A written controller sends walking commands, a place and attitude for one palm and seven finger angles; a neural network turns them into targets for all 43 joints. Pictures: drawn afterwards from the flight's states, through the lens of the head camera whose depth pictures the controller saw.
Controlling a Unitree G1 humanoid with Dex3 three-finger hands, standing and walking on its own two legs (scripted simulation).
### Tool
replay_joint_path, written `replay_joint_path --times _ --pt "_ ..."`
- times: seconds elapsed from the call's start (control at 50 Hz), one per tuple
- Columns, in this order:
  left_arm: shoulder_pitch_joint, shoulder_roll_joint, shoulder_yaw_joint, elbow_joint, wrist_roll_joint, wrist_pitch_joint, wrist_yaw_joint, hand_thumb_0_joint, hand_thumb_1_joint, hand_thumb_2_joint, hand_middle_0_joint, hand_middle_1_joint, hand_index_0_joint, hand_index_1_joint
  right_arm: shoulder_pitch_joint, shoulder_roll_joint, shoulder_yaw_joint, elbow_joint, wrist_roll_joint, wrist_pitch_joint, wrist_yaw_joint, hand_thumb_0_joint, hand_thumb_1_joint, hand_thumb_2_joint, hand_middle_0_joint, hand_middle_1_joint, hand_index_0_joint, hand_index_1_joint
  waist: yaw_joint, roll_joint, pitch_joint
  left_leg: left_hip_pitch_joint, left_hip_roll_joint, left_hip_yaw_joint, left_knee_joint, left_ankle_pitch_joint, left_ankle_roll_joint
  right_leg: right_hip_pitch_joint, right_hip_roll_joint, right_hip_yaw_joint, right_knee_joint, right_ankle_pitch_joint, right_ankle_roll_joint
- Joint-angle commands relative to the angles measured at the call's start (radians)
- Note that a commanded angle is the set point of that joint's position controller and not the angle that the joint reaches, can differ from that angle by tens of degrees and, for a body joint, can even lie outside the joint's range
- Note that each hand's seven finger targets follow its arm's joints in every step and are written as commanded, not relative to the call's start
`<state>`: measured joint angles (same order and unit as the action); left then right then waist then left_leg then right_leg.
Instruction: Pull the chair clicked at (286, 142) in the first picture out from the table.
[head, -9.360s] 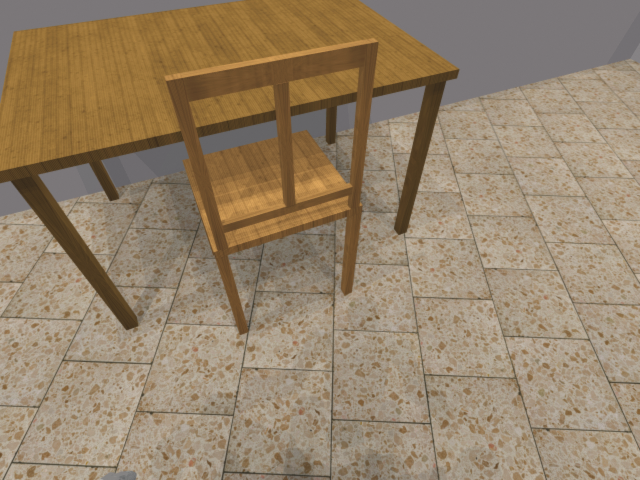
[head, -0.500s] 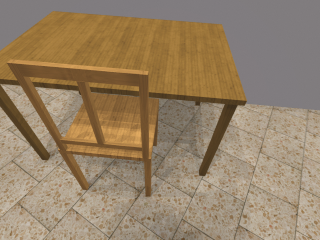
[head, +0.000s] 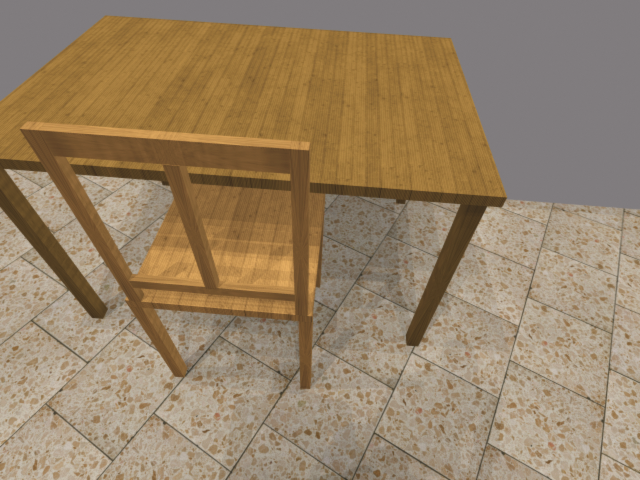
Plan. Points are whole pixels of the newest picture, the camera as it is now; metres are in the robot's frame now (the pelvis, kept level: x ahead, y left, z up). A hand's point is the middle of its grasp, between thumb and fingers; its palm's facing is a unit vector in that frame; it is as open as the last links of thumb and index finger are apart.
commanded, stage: come to a stop and stand still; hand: left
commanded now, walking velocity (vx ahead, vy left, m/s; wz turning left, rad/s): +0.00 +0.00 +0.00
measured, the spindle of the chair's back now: (196, 233) +0.53 +0.26 -0.06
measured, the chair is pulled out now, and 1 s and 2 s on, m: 0.00 0.00 0.00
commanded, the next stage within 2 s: look again from close up in 0.56 s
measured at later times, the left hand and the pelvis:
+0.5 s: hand out of the picture +0.03 +0.17 -0.18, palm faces +0.00 -0.98 -0.17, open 7.3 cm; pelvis +0.03 +0.01 +0.00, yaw -1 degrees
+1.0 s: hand out of the picture +0.03 +0.17 -0.18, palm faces +0.00 -0.99 -0.16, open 7.3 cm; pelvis +0.05 +0.02 +0.00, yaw -2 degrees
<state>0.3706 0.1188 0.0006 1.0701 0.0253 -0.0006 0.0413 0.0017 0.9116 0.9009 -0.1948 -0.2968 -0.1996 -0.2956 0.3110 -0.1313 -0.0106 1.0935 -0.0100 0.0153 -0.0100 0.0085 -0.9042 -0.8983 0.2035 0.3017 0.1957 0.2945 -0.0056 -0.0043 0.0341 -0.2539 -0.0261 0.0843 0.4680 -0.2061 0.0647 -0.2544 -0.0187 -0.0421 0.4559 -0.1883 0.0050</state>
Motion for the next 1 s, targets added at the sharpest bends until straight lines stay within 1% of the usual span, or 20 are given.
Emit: replay_joint_path --times 0.0,0.06,0.1,0.12,0.22,0.24,0.3,0.34,0.38,0.44,0.52,0.6,0.66,0.7,0.72,0.78,0.88,0.92,0.96,0.98 --pt "0.063 0.085 0.014 -0.027 -0.003 -0.025 0.006 0.0 0.9 0.9 -0.2 -0.3 -0.2 -0.3 0.049 -0.101 -0.019 -0.027 -0.002 -0.027 -0.012 0.0 -0.9 -0.9 0.2 0.3 0.2 0.3 0.003 0.006 0.05 -0.052 0.143 -0.166 -0.175 -0.161 -0.013 0.002 -0.069 0.089 -0.077 -0.049 -0.027" --pt "0.065 0.081 0.012 -0.02 -0.002 -0.025 0.008 0.0 0.9 0.9 -0.2 -0.3 -0.2 -0.3 0.041 -0.101 -0.018 -0.021 -0.001 -0.028 -0.012 0.0 -0.9 -0.9 0.2 0.3 0.2 0.3 0.004 0.008 0.052 -0.045 0.142 -0.161 -0.176 -0.152 -0.014 0.002 -0.07 0.089 -0.075 -0.039 -0.026" --pt "0.063 0.076 0.012 -0.017 -0.002 -0.026 0.008 0.0 0.9 0.9 -0.2 -0.3 -0.2 -0.3 0.04 -0.1 -0.017 -0.016 0.0 -0.031 -0.013 0.0 -0.9 -0.9 0.2 0.3 0.2 0.3 0.003 0.007 0.047 -0.027 0.142 -0.159 -0.174 -0.112 -0.013 0.007 -0.072 0.088 -0.07 -0.007 -0.027" --pt "0.06 0.081 0.012 -0.018 -0.002 -0.026 0.009 0.0 0.9 0.9 -0.2 -0.3 -0.2 -0.3 0.039 -0.098 -0.017 -0.015 0.001 -0.031 -0.012 0.0 -0.9 -0.9 0.2 0.3 0.2 0.3 0.005 -0.009 0.048 -0.025 0.144 -0.155 -0.172 -0.11 -0.013 0.008 -0.072 0.086 -0.073 -0.01 -0.025" --pt "0.052 0.079 0.012 -0.012 -0.003 -0.026 0.011 0.0 0.9 0.9 -0.2 -0.3 -0.2 -0.3 0.038 -0.097 -0.013 -0.008 0.002 -0.034 -0.014 0.0 -0.9 -0.9 0.2 0.3 0.2 0.3 0.004 -0.004 0.039 0.002 0.141 -0.145 -0.164 -0.046 -0.013 0.02 -0.075 0.089 -0.068 0.025 -0.024" --pt "0.05 0.077 0.012 -0.013 -0.004 -0.025 0.01 0.0 0.9 0.9 -0.2 -0.3 -0.2 -0.3 0.036 -0.1 -0.012 -0.006 0.001 -0.035 -0.014 0.0 -0.9 -0.9 0.2 0.3 0.2 0.3 0.004 0.009 0.039 0.008 0.141 -0.143 -0.165 -0.036 -0.014 0.021 -0.076 0.089 -0.065 0.034 -0.024" --pt "0.045 0.079 0.011 -0.01 -0.005 -0.025 0.01 0.0 0.9 0.9 -0.2 -0.3 -0.2 -0.3 0.034 -0.099 -0.01 -0.002 0.002 -0.036 -0.016 0.0 -0.9 -0.9 0.2 0.3 0.2 0.3 0.003 -0.002 0.034 0.02 0.139 -0.139 -0.157 0.001 -0.013 0.033 -0.079 0.092 -0.067 0.054 -0.023" --pt "0.043 0.081 0.012 -0.007 -0.005 -0.024 0.01 0.0 0.9 0.9 -0.2 -0.3 -0.2 -0.3 0.029 -0.099 -0.01 0.0 0.001 -0.036 -0.016 0.0 -0.9 -0.9 0.2 0.3 0.2 0.3 0.003 0.011 0.027 0.038 0.139 -0.132 -0.154 0.028 -0.014 0.034 -0.081 0.092 -0.067 0.066 -0.023" --pt "0.039 0.084 0.011 -0.006 -0.006 -0.024 0.01 0.0 0.9 0.9 -0.2 -0.3 -0.2 -0.3 0.032 -0.1 -0.008 0.003 0.002 -0.038 -0.017 0.0 -0.9 -0.9 0.2 0.3 0.2 0.3 0.003 0.008 0.018 0.05 0.14 -0.131 -0.151 0.058 -0.014 0.043 -0.082 0.093 -0.064 0.085 -0.023" --pt "0.035 0.084 0.01 -0.004 -0.006 -0.023 0.01 0.0 0.9 0.9 -0.2 -0.3 -0.2 -0.3 0.03 -0.102 -0.007 0.009 0.002 -0.037 -0.017 0.0 -0.9 -0.9 0.2 0.3 0.2 0.3 0.003 -0.017 0.035 0.053 0.14 -0.127 -0.151 0.065 -0.015 0.036 -0.084 0.095 -0.068 0.083 -0.021" --pt "0.03 0.089 0.01 -0.001 -0.007 -0.022 0.01 0.0 0.9 0.9 -0.2 -0.3 -0.2 -0.3 0.03 -0.103 -0.006 0.017 0.003 -0.038 -0.017 0.0 -0.9 -0.9 0.2 0.3 0.2 0.3 0.003 -0.02 0.035 0.065 0.14 -0.124 -0.152 0.085 -0.015 0.042 -0.083 0.098 -0.07 0.088 -0.02" --pt "0.026 0.086 0.009 0.004 -0.007 -0.019 0.009 0.0 0.9 0.9 -0.2 -0.3 -0.2 -0.3 0.03 -0.105 -0.003 0.023 0.001 -0.037 -0.018 0.0 -0.9 -0.9 0.2 0.3 0.2 0.3 0.002 0.006 0.05 0.06 0.142 -0.129 -0.172 0.051 -0.018 0.039 -0.081 0.093 -0.072 0.064 -0.019" --pt "0.031 0.083 0.01 0.009 -0.008 -0.019 0.009 0.0 0.9 0.9 -0.2 -0.3 -0.2 -0.3 0.035 -0.104 -0.003 0.026 0.002 -0.041 -0.021 0.0 -0.9 -0.9 0.2 0.3 0.2 0.3 0.003 0.007 0.028 0.086 0.144 -0.129 -0.165 0.117 -0.015 0.052 -0.081 0.092 -0.065 0.094 -0.017" --pt "0.029 0.083 0.009 0.012 -0.009 -0.018 0.009 0.0 0.9 0.9 -0.2 -0.3 -0.2 -0.3 0.04 -0.104 -0.001 0.029 0.003 -0.041 -0.022 0.0 -0.9 -0.9 0.2 0.3 0.2 0.3 0.004 0.008 0.029 0.086 0.145 -0.128 -0.17 0.109 -0.016 0.055 -0.083 0.089 -0.068 0.081 -0.015" --pt "0.028 0.083 0.009 0.013 -0.008 -0.017 0.01 0.0 0.9 0.9 -0.2 -0.3 -0.2 -0.3 0.039 -0.104 -0.002 0.028 0.004 -0.04 -0.022 0.0 -0.9 -0.9 0.2 0.3 0.2 0.3 0.004 -0.007 0.035 0.085 0.146 -0.131 -0.172 0.106 -0.016 0.052 -0.079 0.09 -0.069 0.077 -0.014" --pt "0.029 0.078 0.008 0.016 -0.008 -0.017 0.01 0.0 0.9 0.9 -0.2 -0.3 -0.2 -0.3 0.044 -0.102 -0.002 0.033 0.003 -0.041 -0.023 0.0 -0.9 -0.9 0.2 0.3 0.2 0.3 0.002 -0.001 0.039 0.089 0.146 -0.133 -0.175 0.112 -0.016 0.051 -0.081 0.089 -0.071 0.078 -0.014" --pt "0.037 0.077 0.01 0.023 -0.009 -0.018 0.011 0.0 0.9 0.9 -0.2 -0.3 -0.2 -0.3 0.051 -0.098 -0.002 0.039 0.003 -0.045 -0.026 0.0 -0.9 -0.9 0.2 0.3 0.2 0.3 0.003 -0.002 0.019 0.116 0.143 -0.124 -0.157 0.182 -0.015 0.066 -0.085 0.089 -0.069 0.112 -0.015" --pt "0.038 0.079 0.009 0.023 -0.009 -0.017 0.011 0.0 0.9 0.9 -0.2 -0.3 -0.2 -0.3 0.05 -0.097 -0.002 0.039 0.004 -0.043 -0.025 0.0 -0.9 -0.9 0.2 0.3 0.2 0.3 0.003 -0.013 0.042 0.102 0.141 -0.126 -0.163 0.144 -0.015 0.053 -0.084 0.093 -0.077 0.09 -0.015" --pt "0.036 0.075 0.01 0.024 -0.008 -0.017 0.01 0.0 0.9 0.9 -0.2 -0.3 -0.2 -0.3 0.052 -0.095 -0.001 0.041 0.003 -0.042 -0.026 0.0 -0.9 -0.9 0.2 0.3 0.2 0.3 0.002 -0.001 0.052 0.095 0.141 -0.125 -0.171 0.126 -0.016 0.049 -0.085 0.093 -0.078 0.085 -0.016" --pt "0.038 0.074 0.01 0.026 -0.008 -0.017 0.01 0.0 0.9 0.9 -0.2 -0.3 -0.2 -0.3 0.055 -0.093 -0.001 0.042 0.003 -0.042 -0.026 0.0 -0.9 -0.9 0.2 0.3 0.2 0.3 0.002 -0.009 0.053 0.094 0.14 -0.128 -0.173 0.119 -0.016 0.05 -0.085 0.094 -0.08 0.081 -0.016"
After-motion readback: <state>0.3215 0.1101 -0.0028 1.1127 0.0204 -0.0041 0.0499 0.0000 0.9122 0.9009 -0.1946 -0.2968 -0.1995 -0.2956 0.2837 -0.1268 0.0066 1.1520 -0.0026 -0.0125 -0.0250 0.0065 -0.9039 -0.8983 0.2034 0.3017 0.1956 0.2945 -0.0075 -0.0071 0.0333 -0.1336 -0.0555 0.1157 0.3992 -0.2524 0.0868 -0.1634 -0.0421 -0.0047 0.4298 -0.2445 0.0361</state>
